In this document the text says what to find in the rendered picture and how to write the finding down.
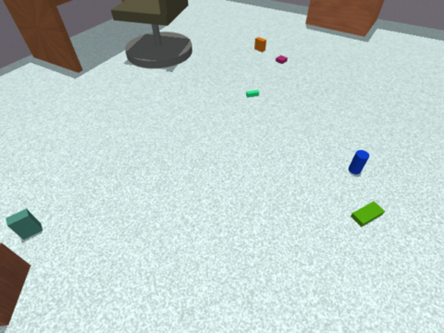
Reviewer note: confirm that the desk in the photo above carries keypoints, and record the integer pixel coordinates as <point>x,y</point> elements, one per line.
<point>44,32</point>

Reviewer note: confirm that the office chair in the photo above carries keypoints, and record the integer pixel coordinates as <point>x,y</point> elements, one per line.
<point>157,49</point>

